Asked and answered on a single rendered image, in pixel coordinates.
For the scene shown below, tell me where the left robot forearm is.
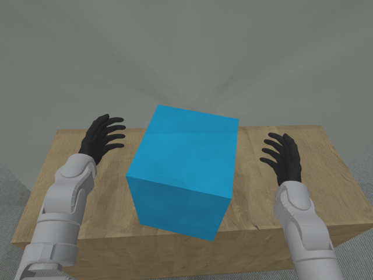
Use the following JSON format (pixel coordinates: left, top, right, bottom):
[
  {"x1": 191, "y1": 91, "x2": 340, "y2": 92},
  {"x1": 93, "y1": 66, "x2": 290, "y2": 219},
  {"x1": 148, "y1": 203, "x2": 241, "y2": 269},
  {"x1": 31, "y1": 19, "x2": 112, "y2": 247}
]
[{"x1": 14, "y1": 153, "x2": 97, "y2": 280}]

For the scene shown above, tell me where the carton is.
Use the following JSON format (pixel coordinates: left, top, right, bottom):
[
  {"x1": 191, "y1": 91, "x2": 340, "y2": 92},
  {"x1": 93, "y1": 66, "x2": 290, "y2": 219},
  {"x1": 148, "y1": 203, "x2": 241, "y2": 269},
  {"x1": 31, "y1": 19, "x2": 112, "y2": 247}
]
[{"x1": 126, "y1": 105, "x2": 239, "y2": 241}]

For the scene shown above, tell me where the pedestal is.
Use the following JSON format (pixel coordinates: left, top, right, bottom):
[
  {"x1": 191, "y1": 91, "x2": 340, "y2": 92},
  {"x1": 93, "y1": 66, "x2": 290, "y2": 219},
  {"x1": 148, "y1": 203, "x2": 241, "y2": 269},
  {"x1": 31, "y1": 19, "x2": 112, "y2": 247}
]
[{"x1": 11, "y1": 125, "x2": 373, "y2": 280}]

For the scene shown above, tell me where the robot left hand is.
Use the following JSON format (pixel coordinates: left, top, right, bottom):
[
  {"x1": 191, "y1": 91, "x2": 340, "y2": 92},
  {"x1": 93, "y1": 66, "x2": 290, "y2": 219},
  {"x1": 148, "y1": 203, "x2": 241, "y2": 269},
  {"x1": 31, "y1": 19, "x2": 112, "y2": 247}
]
[{"x1": 78, "y1": 114, "x2": 126, "y2": 165}]

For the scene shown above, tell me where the right robot forearm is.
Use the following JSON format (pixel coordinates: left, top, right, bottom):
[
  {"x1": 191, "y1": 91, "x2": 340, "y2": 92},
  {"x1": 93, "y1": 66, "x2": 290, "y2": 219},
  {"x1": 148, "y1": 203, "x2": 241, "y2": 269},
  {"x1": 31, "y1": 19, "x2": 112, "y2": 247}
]
[{"x1": 273, "y1": 181, "x2": 345, "y2": 280}]

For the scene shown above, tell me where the robot right hand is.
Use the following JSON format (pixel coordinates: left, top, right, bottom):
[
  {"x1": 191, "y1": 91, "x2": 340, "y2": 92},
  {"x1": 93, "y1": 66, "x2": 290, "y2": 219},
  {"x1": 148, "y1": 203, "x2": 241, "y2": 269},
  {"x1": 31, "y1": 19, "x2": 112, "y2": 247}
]
[{"x1": 260, "y1": 132, "x2": 302, "y2": 186}]

